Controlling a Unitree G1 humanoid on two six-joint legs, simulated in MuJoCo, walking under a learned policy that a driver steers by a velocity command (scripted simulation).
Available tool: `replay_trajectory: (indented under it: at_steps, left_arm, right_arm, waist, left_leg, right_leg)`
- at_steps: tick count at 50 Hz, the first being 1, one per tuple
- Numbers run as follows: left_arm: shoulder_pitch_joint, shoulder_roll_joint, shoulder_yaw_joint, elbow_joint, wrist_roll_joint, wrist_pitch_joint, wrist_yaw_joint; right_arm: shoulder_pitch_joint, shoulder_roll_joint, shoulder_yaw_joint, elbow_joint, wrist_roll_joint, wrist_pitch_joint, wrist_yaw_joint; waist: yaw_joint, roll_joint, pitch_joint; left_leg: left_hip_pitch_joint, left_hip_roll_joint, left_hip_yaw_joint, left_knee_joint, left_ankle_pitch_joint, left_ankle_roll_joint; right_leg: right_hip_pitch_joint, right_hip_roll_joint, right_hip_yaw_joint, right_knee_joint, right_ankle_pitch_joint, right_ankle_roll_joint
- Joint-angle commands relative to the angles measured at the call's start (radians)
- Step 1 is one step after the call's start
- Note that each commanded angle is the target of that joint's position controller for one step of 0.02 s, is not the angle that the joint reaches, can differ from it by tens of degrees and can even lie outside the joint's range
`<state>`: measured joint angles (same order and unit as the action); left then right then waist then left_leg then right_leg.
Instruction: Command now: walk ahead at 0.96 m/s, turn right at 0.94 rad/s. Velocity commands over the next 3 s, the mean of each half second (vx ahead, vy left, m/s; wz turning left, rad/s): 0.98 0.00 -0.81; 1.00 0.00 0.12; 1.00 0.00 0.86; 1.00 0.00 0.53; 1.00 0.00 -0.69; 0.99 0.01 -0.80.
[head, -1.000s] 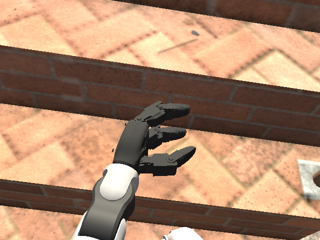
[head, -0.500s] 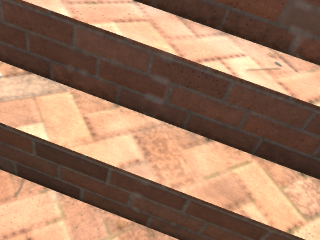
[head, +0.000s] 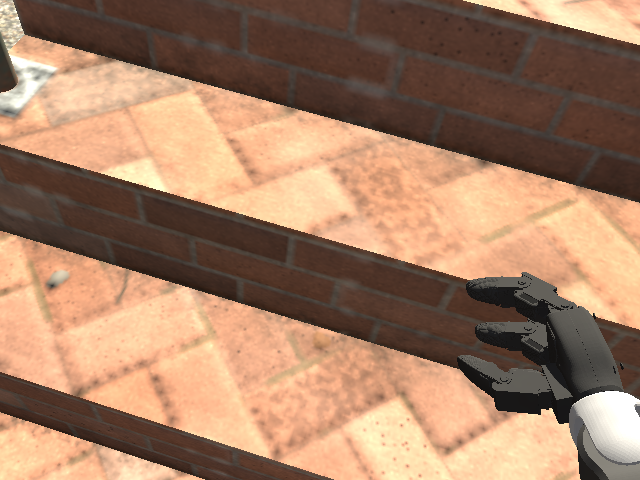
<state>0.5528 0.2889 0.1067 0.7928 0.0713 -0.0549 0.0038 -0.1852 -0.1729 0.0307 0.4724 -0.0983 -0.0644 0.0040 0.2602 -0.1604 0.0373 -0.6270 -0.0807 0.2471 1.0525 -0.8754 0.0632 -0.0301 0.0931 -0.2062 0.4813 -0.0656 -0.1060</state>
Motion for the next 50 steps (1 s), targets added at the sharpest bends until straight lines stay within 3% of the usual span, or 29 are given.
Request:
replay_trajectory:
  at_steps: [1, 4, 8, 11, 12, 13, 16, 17, 18, 19, 20, 21, 22, 23, 25, 26, 27, 29, 32, 35, 39, 41, 43, 44, 45, 46, 48, 49, 50]
  left_arm:
    - [-0.219, 0.213, 0.054, -0.089, 0.021, -0.022, 0.024]
    - [0.234, 0.152, 0.072, -0.045, -0.005, 0.008, 0.0]
    - [0.881, -0.186, -0.011, 0.212, 0.017, 0.073, -0.02]
    - [0.606, -0.255, -0.046, 0.182, 0.067, -0.008, -0.027]
    - [0.347, -0.2, -0.042, 0.103, 0.093, -0.033, 0.001]
    - [0.244, -0.189, -0.06, 0.093, 0.093, -0.06, 0.0]
    - [0.265, -0.218, -0.111, 0.061, 0.008, -0.07, 0.014]
    - [0.241, -0.206, -0.117, 0.063, -0.013, -0.063, 0.013]
    - [0.39, -0.14, -0.065, 0.114, -0.022, -0.076, 0.045]
    - [0.215, -0.094, -0.024, 0.118, 0.001, -0.062, 0.055]
    - [0.323, -0.213, -0.024, 0.145, -0.054, 0.002, 0.066]
    - [0.5, -0.175, -0.052, 0.151, -0.069, 0.011, 0.045]
    - [0.316, -0.085, -0.054, 0.12, -0.034, -0.021, -0.005]
    - [0.225, -0.033, -0.039, 0.089, -0.037, -0.048, -0.037]
    - [0.327, -0.203, -0.07, 0.088, -0.037, -0.017, -0.009]
    - [0.517, -0.274, -0.089, 0.096, -0.012, 0.019, 0.012]
    - [0.302, -0.284, -0.11, 0.052, 0.029, 0.024, 0.019]
    - [-0.349, -0.125, -0.083, -0.161, 0.052, -0.053, 0.041]
    - [-0.545, -0.022, -0.079, -0.227, -0.007, -0.075, 0.074]
    - [-0.44, -0.029, -0.072, -0.196, 0.005, -0.069, 0.062]
    - [-0.781, -0.087, -0.099, -0.336, 0.0, -0.062, 0.043]
    - [-0.587, -0.184, -0.125, -0.335, -0.046, 0.007, 0.05]
    - [-0.488, -0.264, -0.155, -0.448, -0.068, 0.053, 0.062]
    - [-0.585, -0.134, -0.108, -0.47, -0.079, 0.053, 0.06]
    - [-0.656, -0.128, -0.153, -0.583, -0.054, 0.037, 0.055]
    - [-0.586, -0.063, -0.135, -0.579, -0.015, 0.044, 0.043]
    - [-0.669, 0.117, -0.079, -0.466, 0.031, 0.049, 0.018]
    - [-0.784, 0.074, -0.084, -0.536, 0.055, 0.037, -0.002]
    - [-0.325, 0.094, -0.08, -0.506, -0.063, 0.076, 0.01]
  right_arm:
    - [0.251, -0.068, -0.04, -0.018, 0.008, -0.041, 0.014]
    - [-0.129, 0.034, 0.0, -0.146, -0.041, -0.052, -0.099]
    - [-0.652, 0.063, 0.006, -0.135, -0.017, -0.052, -0.031]
    - [-0.614, 0.208, 0.038, -0.13, 0.05, -0.011, 0.016]
    - [-0.719, 0.257, 0.063, -0.212, 0.079, -0.009, 0.026]
    - [-0.6, 0.251, 0.047, -0.183, 0.079, 0.014, 0.052]
    - [-0.476, 0.276, 0.062, -0.149, 0.123, 0.046, 0.047]
    - [-0.414, 0.278, 0.065, -0.142, 0.157, 0.064, 0.04]
    - [-0.41, 0.219, 0.069, -0.261, 0.146, 0.065, 0.045]
    - [-0.318, 0.043, 0.014, -0.272, 0.091, 0.038, 0.026]
    - [-0.359, 0.096, 0.001, -0.199, 0.001, 0.001, 0.01]
    - [-0.342, 0.234, 0.038, -0.132, 0.059, 0.036, 0.014]
    - [-0.001, 0.237, 0.008, -0.112, 0.03, 0.057, -0.042]
    - [0.048, 0.186, -0.014, -0.083, 0.044, 0.068, -0.056]
    - [-0.444, 0.262, -0.002, -0.121, 0.086, 0.071, -0.055]
    - [-0.709, 0.271, 0.004, -0.139, 0.107, 0.066, -0.064]
    - [-0.654, 0.284, -0.004, -0.177, 0.14, 0.061, -0.062]
    - [-0.209, 0.127, -0.046, -0.161, 0.105, 0.1, -0.052]
    - [0.244, 0.044, -0.088, 0.012, 0.105, 0.156, -0.041]
    - [0.375, -0.002, -0.097, 0.086, 0.055, 0.135, -0.036]
    - [0.827, -0.006, -0.105, 0.289, 0.071, 0.106, -0.016]
    - [0.655, 0.097, -0.065, 0.351, 0.031, 0.093, 0.027]
    - [0.203, 0.078, -0.019, 0.209, 0.018, 0.053, 0.021]
    - [0.203, 0.02, -0.016, 0.159, -0.035, 0.05, -0.023]
    - [0.281, -0.076, -0.019, 0.148, -0.07, -0.017, -0.061]
    - [0.252, -0.181, -0.053, 0.139, -0.018, -0.05, -0.092]
    - [0.573, -0.233, -0.082, 0.189, 0.051, -0.095, -0.118]
    - [0.702, -0.276, -0.102, 0.256, 0.056, -0.089, -0.122]
    - [0.179, -0.374, -0.176, 0.158, 0.0, -0.066, -0.115]
  waist:
    - [-0.339, 0.581, -0.322]
    - [-0.013, 0.079, -0.406]
    - [0.387, 0.002, -0.058]
    - [0.214, -0.234, -0.079]
    - [0.147, -0.205, 0.043]
    - [0.024, 0.085, -0.018]
    - [-0.032, 0.199, -0.086]
    - [-0.077, 0.123, -0.112]
    - [-0.037, -0.236, 0.024]
    - [-0.166, -0.412, 0.157]
    - [-0.059, -0.146, -0.022]
    - [0.096, -0.11, -0.237]
    - [-0.139, -0.115, -0.5]
    - [-0.167, 0.111, -0.57]
    - [0.125, 0.034, -0.226]
    - [0.342, -0.048, -0.016]
    - [0.196, -0.268, 0.138]
    - [-0.261, 0.087, 0.073]
    - [-0.413, 0.344, -0.055]
    - [-0.39, 0.105, -0.097]
    - [-0.608, 0.04, -0.148]
    - [-0.417, 0.451, 0.037]
    - [-0.075, 0.367, 0.014]
    - [-0.135, 0.051, -0.094]
    - [-0.05, 0.029, 0.02]
    - [-0.002, 0.018, -0.016]
    - [-0.3, -0.099, -0.138]
    - [-0.353, 0.054, -0.153]
    - [0.007, 0.468, -0.364]
  left_leg:
    - [1.002, 0.291, -0.395, -0.195, 1.045, 0.103]
    - [0.386, 0.421, -0.435, -0.064, 0.983, 0.005]
    - [-0.142, 0.178, 0.152, 0.062, 0.385, -0.204]
    - [-0.286, 0.031, 0.089, 1.137, 0.126, -0.134]
    - [-0.444, 0.057, -0.031, 1.418, 0.067, -0.139]
    - [-0.5, 0.007, -0.067, 1.515, 0.101, -0.118]
    - [-0.254, -0.037, 0.042, 1.321, 0.363, -0.14]
    - [-0.13, -0.075, 0.082, 1.241, 0.376, -0.127]
    - [-0.187, -0.013, -0.092, 0.891, 0.221, -0.115]
    - [-0.165, 0.055, -0.314, 0.276, 0.056, -0.035]
    - [0.528, 0.039, -0.271, -0.088, 0.219, 0.026]
    - [0.824, -0.033, -0.166, 0.065, 0.226, 0.066]
    - [0.809, 0.018, -0.249, 0.341, 0.268, 0.062]
    - [0.712, 0.088, -0.296, 0.249, 0.12, 0.045]
    - [0.272, 0.072, 0.026, 0.426, 0.416, -0.068]
    - [-0.132, -0.015, 0.165, 0.772, 0.363, -0.124]
    - [-0.271, -0.034, 0.086, 1.103, 0.232, -0.135]
    - [-0.334, 0.005, -0.234, 1.198, 0.328, -0.111]
    - [-0.104, -0.032, -0.04, 1.007, 0.766, -0.196]
    - [-0.043, -0.034, 0.018, 0.304, 0.748, -0.192]
    - [0.628, 0.116, -0.003, -0.332, 1.018, 0.015]
    - [0.498, 0.197, -0.036, -0.719, 1.19, 0.105]
    - [0.089, 0.246, -0.135, -0.821, 1.11, 0.017]
    - [0.271, 0.231, -0.288, -0.736, 1.268, 0.071]
    - [0.11, 0.229, -0.357, -0.646, 1.226, 0.044]
    - [0.04, 0.294, -0.443, -0.711, 1.193, 0.114]
    - [0.3, 0.251, -0.523, -0.757, 1.105, 0.159]
    - [0.522, 0.329, -0.623, -0.664, 1.204, 0.157]
    - [0.731, 0.441, -0.783, -0.243, 1.266, 0.15]
  right_leg:
    - [-0.684, -0.082, 0.064, 0.31, 0.212, 0.239]
    - [-0.46, -0.243, 0.288, 0.772, -0.446, 0.018]
    - [0.036, -0.219, -0.172, -0.028, 0.132, -0.139]
    - [-0.124, -0.308, 0.057, -0.038, 0.401, -0.172]
    - [-0.299, -0.317, 0.13, -0.173, 0.502, -0.225]
    - [-0.242, -0.286, 0.168, -0.11, 0.476, -0.192]
    - [-0.323, -0.285, 0.248, -0.227, 0.739, -0.138]
    - [-0.338, -0.282, 0.267, -0.252, 0.924, -0.12]
    - [-0.244, -0.345, 0.555, -0.42, 0.999, -0.107]
    - [-0.045, -0.322, 0.539, -0.129, 1.324, -0.021]
    - [-0.457, -0.181, 0.459, 0.122, 1.206, 0.048]
    - [-0.729, -0.27, 0.569, -0.093, 0.861, -0.013]
    - [-0.589, -0.217, 0.394, 0.07, 0.926, -0.06]
    - [-0.533, -0.142, 0.354, 0.245, 0.775, -0.065]
    - [-0.593, -0.097, 0.296, 0.132, 0.068, -0.152]
    - [-0.444, -0.149, 0.221, -0.062, 0.342, -0.238]
    - [-0.593, -0.262, 0.354, -0.169, 0.544, -0.294]
    - [-0.682, -0.27, 0.54, -0.037, 0.228, -0.177]
    - [-0.651, -0.222, 0.464, 0.018, -0.063, -0.086]
    - [-0.318, -0.156, 0.345, 0.034, -0.285, 0.043]
    - [-0.655, -0.14, 0.168, 0.376, -0.347, 0.097]
    - [-0.811, 0.01, 0.065, 1.175, -0.71, 0.084]
    - [-0.794, 0.072, 0.366, 1.873, -0.639, 0.1]
    - [-0.954, 0.106, 0.258, 2.005, -0.66, 0.177]
    - [-0.964, 0.005, 0.292, 1.672, -0.453, 0.236]
    - [-0.785, -0.096, 0.232, 1.466, -0.149, 0.273]
    - [-0.675, -0.055, 0.078, 0.977, -0.121, 0.242]
    - [-0.776, -0.084, 0.161, 0.896, -0.172, 0.202]
    - [-0.628, -0.416, 0.532, 0.434, -0.118, 0.057]
